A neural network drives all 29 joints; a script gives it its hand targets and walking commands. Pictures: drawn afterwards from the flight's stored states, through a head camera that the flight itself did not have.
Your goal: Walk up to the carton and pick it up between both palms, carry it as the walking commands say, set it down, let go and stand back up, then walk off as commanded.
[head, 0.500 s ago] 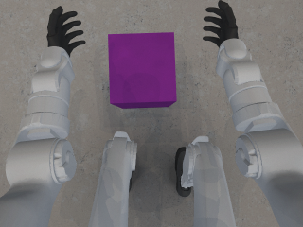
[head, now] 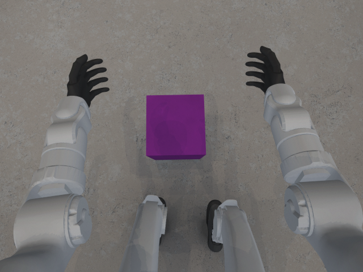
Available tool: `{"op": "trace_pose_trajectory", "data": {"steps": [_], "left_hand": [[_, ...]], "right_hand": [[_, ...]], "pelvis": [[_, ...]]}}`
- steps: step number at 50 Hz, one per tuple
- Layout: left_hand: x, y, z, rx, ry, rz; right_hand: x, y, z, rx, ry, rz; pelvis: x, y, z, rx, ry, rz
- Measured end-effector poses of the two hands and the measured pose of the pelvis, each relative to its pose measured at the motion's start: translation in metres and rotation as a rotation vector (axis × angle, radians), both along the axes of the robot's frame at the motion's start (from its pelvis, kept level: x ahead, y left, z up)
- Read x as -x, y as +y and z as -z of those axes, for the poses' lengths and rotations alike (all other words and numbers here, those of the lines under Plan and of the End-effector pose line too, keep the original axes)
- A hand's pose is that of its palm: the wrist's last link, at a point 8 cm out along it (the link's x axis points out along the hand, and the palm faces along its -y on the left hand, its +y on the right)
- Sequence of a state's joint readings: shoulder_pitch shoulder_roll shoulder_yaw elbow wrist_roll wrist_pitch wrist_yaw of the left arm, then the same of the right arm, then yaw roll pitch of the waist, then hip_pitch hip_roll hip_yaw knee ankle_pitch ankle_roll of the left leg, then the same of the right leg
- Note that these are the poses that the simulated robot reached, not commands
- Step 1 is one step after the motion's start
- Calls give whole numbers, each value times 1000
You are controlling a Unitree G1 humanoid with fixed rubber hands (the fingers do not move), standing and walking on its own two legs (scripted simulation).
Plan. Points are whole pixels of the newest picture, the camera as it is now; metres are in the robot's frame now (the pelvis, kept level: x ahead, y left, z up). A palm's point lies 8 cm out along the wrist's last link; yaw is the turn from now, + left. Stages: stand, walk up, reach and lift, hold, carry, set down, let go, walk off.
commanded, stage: set down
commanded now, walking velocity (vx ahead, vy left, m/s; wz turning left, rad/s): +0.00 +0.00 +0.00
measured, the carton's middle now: (176, 131) +0.48 +0.06 -0.50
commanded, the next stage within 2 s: let go in 0.12 s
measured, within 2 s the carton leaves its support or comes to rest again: neither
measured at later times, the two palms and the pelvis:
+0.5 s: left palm (42, 143) +0.35 +0.27 -0.01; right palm (308, 135) +0.40 -0.18 -0.02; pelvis +0.04 +0.00 +0.08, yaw +1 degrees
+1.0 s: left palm out of the picture +0.23 +0.25 +0.08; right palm out of the picture +0.26 -0.23 +0.07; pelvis +0.08 +0.00 +0.14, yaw +1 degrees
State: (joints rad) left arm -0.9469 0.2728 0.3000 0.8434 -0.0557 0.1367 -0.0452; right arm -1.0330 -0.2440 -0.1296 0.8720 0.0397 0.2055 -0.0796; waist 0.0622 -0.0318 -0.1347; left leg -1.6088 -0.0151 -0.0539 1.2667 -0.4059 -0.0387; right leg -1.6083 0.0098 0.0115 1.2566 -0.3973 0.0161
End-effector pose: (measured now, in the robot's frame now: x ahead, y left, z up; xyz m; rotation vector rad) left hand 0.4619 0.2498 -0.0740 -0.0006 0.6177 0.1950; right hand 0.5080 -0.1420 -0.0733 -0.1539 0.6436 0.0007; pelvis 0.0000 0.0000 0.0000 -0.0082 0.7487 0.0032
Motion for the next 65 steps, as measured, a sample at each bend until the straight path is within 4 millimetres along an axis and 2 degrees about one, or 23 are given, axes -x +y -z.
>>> {"op": "trace_pose_trajectory", "data": {"steps": [6,10,13,19,24,28,34,41,45,52,57,65], "left_hand": [[1,-5,-17,-28,3,29],[4,-9,-19,-38,21,50],[16,-6,-18,-53,57,61],[59,9,-28,-59,108,55],[101,19,-55,-64,140,55],[126,21,-81,-56,138,53],[153,16,-112,-58,122,51],[201,1,-135,-55,139,40],[224,-1,-147,-67,143,29],[236,-3,-159,-65,137,33],[239,-4,-161,-62,144,49],[247,0,-161,-67,166,48]], "right_hand": [[0,-2,-19,4,-11,-3],[5,-2,-20,9,5,-4],[17,-3,-18,27,31,-2],[62,-18,-25,64,71,39],[105,-35,-50,98,109,49],[131,-44,-76,95,115,50],[164,-57,-106,79,109,56],[216,-74,-125,69,145,75],[237,-81,-136,58,140,82],[256,-88,-151,44,108,86],[267,-89,-152,33,124,94],[274,-86,-152,24,138,80]], "pelvis": [[-3,0,-19,-1,-5,-2],[-6,0,-26,-2,-9,-3],[-9,0,-31,-2,-22,-4],[-20,2,-53,-1,-93,-6],[-33,4,-77,-1,-196,-9],[-44,5,-95,-3,-283,-11],[-58,5,-114,-7,-409,-12],[-73,2,-132,-15,-564,-11],[-77,-1,-139,-19,-652,-9],[-74,-5,-145,-23,-777,-6],[-69,-5,-145,-22,-837,-6],[-63,-5,-145,-22,-872,-7]]}}
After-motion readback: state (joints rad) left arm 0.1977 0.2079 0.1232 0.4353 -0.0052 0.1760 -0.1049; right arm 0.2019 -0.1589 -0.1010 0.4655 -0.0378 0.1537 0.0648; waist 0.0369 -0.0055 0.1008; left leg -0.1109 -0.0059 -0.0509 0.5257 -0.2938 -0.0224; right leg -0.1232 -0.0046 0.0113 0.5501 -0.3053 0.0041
